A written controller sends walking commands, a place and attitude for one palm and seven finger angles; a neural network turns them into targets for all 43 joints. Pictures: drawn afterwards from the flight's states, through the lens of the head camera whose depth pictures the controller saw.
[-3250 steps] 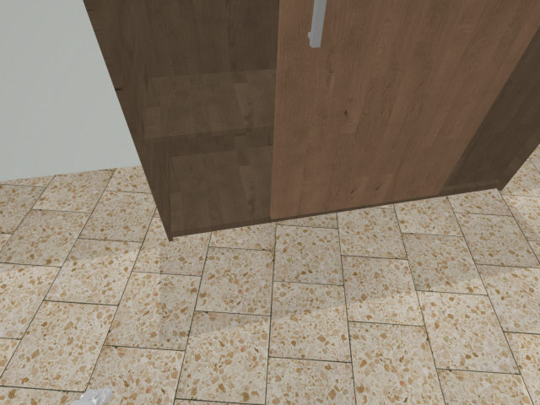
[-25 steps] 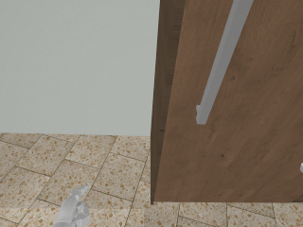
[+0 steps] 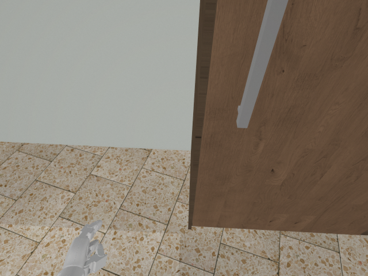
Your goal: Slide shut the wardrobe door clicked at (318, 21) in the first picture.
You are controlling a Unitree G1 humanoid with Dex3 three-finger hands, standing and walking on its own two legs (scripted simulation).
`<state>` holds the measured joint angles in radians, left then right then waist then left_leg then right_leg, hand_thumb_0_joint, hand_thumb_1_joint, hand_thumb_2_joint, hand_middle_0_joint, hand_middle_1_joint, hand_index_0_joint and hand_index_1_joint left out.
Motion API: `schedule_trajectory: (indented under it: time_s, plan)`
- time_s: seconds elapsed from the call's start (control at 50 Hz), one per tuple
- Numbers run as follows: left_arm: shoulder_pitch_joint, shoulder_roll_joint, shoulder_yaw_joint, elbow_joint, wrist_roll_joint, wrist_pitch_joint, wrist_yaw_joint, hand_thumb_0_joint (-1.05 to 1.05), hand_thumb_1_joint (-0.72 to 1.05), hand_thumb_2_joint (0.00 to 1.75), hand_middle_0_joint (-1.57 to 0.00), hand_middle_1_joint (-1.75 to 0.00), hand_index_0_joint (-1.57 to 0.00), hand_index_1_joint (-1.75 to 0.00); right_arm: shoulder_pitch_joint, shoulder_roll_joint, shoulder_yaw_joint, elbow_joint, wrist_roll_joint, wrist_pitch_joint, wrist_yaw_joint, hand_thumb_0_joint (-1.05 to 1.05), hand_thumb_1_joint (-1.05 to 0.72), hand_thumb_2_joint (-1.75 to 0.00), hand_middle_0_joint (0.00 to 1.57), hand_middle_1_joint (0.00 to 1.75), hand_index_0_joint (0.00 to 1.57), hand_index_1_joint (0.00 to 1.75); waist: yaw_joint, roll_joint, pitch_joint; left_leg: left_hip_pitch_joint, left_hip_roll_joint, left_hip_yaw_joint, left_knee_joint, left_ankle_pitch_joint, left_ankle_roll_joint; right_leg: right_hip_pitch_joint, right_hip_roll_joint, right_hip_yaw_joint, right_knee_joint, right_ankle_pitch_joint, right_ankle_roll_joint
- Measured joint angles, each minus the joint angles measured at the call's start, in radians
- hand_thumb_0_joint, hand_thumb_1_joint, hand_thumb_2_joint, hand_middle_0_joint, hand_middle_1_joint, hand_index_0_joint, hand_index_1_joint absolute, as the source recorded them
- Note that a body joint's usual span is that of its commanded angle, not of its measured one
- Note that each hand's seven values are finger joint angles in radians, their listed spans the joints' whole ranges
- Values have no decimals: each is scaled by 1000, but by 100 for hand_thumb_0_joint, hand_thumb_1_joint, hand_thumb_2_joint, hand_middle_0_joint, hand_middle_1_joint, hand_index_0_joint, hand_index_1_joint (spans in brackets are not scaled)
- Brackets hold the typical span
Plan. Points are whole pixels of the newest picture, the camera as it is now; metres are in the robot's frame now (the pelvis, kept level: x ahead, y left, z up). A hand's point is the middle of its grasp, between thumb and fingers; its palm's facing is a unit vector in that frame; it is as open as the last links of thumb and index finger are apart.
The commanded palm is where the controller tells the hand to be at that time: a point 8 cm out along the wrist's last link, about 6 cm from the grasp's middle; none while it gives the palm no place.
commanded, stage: step back with the hand held close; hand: right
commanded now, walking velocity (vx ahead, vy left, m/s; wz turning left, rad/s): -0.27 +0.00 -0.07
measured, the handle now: (257, 59) +0.46 -0.13 +0.26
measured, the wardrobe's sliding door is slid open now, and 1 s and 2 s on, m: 0.00 0.00 0.00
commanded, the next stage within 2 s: stop stepping back and stand still in 1.22 s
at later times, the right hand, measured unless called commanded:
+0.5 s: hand out of the picture +0.18 -0.26 +0.17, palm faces +0.44 +0.76 -0.49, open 7.5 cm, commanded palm +0.10 -0.30 +0.18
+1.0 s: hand (365, 256) +0.13 -0.22 +0.17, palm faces +0.25 +0.84 -0.49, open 7.5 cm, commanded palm +0.05 -0.28 +0.18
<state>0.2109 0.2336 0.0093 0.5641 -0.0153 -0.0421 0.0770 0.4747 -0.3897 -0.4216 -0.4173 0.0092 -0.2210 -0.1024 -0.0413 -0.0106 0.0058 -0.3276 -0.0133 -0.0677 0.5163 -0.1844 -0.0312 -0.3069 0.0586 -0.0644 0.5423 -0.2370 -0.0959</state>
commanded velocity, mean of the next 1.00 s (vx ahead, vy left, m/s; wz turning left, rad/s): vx -0.38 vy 0.00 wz -0.05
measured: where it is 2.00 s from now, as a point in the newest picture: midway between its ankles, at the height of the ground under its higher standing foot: outside the picture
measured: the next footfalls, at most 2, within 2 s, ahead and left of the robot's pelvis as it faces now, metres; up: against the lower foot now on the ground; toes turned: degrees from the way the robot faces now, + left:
left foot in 0.84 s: -0.12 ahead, +0.14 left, +0.00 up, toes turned -1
left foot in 1.44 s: -0.22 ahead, +0.11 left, +0.00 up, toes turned +4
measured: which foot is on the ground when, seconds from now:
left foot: down 0.00-0.60, up 0.62-0.82, down 0.84-1.00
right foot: down 0.00-1.00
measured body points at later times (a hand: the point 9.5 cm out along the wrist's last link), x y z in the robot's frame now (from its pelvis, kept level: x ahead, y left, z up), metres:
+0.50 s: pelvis -0.03 +0.00 -0.02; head +0.00 -0.02 +0.43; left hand +0.14 +0.24 -0.09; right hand +0.15 -0.30 +0.19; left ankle +0.06 +0.14 -0.73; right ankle +0.03 -0.06 -0.73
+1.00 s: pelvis -0.10 +0.01 +0.00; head -0.04 -0.02 +0.44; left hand +0.10 +0.23 -0.07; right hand +0.11 -0.27 +0.19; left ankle -0.16 +0.14 -0.73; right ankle +0.04 -0.06 -0.73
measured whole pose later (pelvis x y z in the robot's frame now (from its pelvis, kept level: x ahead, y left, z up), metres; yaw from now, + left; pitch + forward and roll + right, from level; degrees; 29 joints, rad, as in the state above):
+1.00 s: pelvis -0.10 +0.01 +0.00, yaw +3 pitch +3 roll +4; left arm 0.07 0.16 -0.01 0.59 0.02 -0.10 0.04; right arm 0.47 -0.47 -0.42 -0.56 0.04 -0.29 -0.07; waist -0.01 0.01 0.07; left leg -0.19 -0.08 -0.05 0.45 -0.31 -0.01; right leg -0.49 -0.05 -0.08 0.44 0.00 -0.07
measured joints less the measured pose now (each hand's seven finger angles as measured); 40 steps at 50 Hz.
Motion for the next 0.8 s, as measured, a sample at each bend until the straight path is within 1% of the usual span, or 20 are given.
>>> schedule_trajectory:
  time_s: [0.1,0.3,0.38,0.42,0.52,0.56,0.6,0.64,0.68,0.72,0.76,0.8]
  plan:
    - [6,-11,-6,5,2,-22,-6,1,90,89,-20,-30,-20,-30,-14,12,-2,-8,-16,-24,-4,2,-88,-90,21,30,21,30,2,6,9,-28,1,9,27,1,-2,-37,-2,4,42,-6,-4]
    - [16,-17,-1,12,12,-51,-15,1,90,89,-20,-30,-20,-30,-26,-10,-38,-53,-29,-72,-8,2,-88,-90,21,30,21,30,15,31,33,-69,-2,11,74,-4,-3,-82,-8,-3,97,-12,-7]
    - [8,-19,5,9,17,-54,-15,1,90,89,-20,-30,-20,-30,-36,-27,-58,-58,-30,-81,-3,2,-88,-90,21,30,21,30,23,40,52,-89,-5,-4,118,-18,-1,-96,-6,-4,124,-20,-7]
    - [2,-20,7,9,18,-53,-17,1,90,89,-20,-30,-20,-30,-35,-32,-66,-63,-29,-83,0,2,-88,-90,21,30,21,30,25,42,57,-98,-9,-5,131,-26,-7,-108,-9,-4,144,-27,-4]
    - [-9,-21,15,11,20,-47,-25,1,90,89,-20,-30,-20,-30,-16,-27,-60,-101,-21,-93,2,2,-88,-90,21,30,21,30,37,51,55,-124,-12,1,130,-15,-2,-146,-13,2,170,-61,6]
    - [-11,-19,18,11,22,-45,-27,1,90,89,-20,-30,-20,-30,-1,-31,-54,-125,-16,-97,-2,2,-88,-90,21,30,21,30,44,58,55,-132,-8,4,118,-4,-3,-156,-11,4,157,-35,9]
    - [-11,-18,19,10,22,-45,-25,1,90,89,-20,-30,-20,-30,15,-41,-55,-145,-16,-105,-4,2,-88,-90,21,30,21,30,48,63,59,-137,-8,5,112,5,-6,-160,-12,2,146,6,1]
    - [-8,-19,22,10,24,-51,-18,1,90,89,-20,-30,-20,-30,22,-52,-65,-149,-23,-111,-3,2,-88,-90,22,30,21,30,50,61,63,-137,-20,-5,151,-8,1,-160,-14,6,146,5,-9]
    - [3,-23,28,21,31,-61,-10,1,91,89,-20,-30,-20,-30,12,-56,-70,-132,-30,-111,-1,1,-88,-89,22,30,22,30,53,40,54,-115,-48,-5,258,-70,5,-158,-22,27,135,9,-12]
    - [15,-31,28,40,35,-72,-8,1,91,89,-20,-30,-20,-30,6,-53,-80,-112,-24,-111,-3,1,-88,-89,22,30,22,30,44,23,30,-59,-69,12,298,-146,11,-157,-35,42,100,30,-8]
    - [19,-41,22,58,39,-88,-12,1,91,89,-20,-30,-20,-30,11,-41,-86,-100,-10,-113,-10,1,-88,-89,22,30,22,30,26,17,3,20,-71,34,235,-201,19,-159,-49,40,51,58,-1]
    - [10,-48,10,75,45,-104,-17,1,90,89,-20,-30,-20,-30,14,-26,-79,-95,4,-114,-16,2,-88,-90,21,30,21,30,7,18,-17,104,-59,51,98,-202,30,-166,-61,28,0,90,5]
